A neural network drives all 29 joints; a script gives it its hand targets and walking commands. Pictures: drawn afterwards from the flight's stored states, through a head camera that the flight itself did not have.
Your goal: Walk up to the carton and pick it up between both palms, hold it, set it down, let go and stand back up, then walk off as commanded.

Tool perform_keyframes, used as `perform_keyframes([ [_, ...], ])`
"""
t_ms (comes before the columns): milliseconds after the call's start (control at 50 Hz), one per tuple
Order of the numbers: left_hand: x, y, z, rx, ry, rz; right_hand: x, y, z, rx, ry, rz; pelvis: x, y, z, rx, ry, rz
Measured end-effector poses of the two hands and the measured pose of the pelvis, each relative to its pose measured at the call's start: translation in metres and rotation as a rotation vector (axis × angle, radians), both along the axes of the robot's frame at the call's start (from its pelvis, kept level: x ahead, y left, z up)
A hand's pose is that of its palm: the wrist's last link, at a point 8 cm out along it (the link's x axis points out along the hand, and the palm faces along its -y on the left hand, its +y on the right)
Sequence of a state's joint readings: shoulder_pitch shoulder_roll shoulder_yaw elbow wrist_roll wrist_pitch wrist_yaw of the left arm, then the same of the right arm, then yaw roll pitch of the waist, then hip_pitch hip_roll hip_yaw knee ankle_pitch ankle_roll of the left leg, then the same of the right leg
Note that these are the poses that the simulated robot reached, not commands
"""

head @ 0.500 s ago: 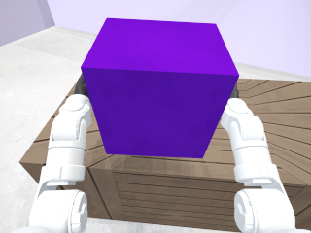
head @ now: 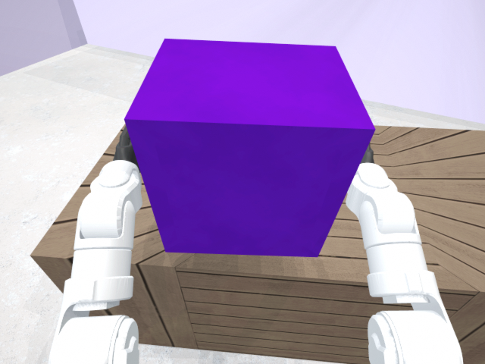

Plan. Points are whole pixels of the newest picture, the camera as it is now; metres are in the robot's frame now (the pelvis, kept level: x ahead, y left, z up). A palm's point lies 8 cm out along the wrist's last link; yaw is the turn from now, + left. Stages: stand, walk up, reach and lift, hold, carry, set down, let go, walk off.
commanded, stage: hold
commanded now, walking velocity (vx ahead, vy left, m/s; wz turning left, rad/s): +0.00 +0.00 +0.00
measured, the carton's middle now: (245, 154) +0.39 +0.01 +0.18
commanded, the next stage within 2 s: none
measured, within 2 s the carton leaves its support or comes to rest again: neither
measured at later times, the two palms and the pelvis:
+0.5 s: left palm (130, 167) +0.35 +0.19 +0.19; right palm (355, 164) +0.38 -0.17 +0.18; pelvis +0.01 +0.00 +0.00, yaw +0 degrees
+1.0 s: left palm (133, 158) +0.36 +0.19 +0.20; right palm (358, 158) +0.38 -0.17 +0.19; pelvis +0.00 +0.00 +0.00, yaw +0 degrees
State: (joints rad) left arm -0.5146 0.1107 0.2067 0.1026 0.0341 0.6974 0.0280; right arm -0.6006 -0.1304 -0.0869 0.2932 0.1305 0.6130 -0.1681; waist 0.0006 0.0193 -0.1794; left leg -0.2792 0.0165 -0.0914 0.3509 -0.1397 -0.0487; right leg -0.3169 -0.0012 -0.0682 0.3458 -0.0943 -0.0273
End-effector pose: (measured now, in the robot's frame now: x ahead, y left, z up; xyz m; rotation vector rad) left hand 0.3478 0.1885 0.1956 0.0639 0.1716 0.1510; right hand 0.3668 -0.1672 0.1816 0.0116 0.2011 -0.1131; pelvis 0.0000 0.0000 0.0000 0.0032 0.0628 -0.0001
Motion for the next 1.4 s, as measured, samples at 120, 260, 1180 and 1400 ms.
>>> perform_keyframes([
  [120,0.007,-0.003,0.007,0.000,0.006,-0.001,0.006,-0.003,0.007,0.023,0.005,-0.006,-0.002,-0.001,0.000,0.001,-0.002,0.000],
  [260,0.013,-0.003,0.004,0.000,0.015,0.001,0.014,-0.003,0.007,0.023,0.012,-0.002,0.003,-0.002,0.000,0.003,0.004,0.000],
  [1180,0.003,0.002,-0.007,-0.007,0.029,0.021,0.012,0.002,0.002,-0.002,0.019,0.021,0.005,-0.002,0.001,0.004,0.001,0.001],
  [1400,-0.003,0.002,0.001,-0.010,0.014,0.018,0.004,0.002,0.007,0.002,0.004,0.015,-0.001,-0.001,0.000,0.002,-0.011,0.001],
])
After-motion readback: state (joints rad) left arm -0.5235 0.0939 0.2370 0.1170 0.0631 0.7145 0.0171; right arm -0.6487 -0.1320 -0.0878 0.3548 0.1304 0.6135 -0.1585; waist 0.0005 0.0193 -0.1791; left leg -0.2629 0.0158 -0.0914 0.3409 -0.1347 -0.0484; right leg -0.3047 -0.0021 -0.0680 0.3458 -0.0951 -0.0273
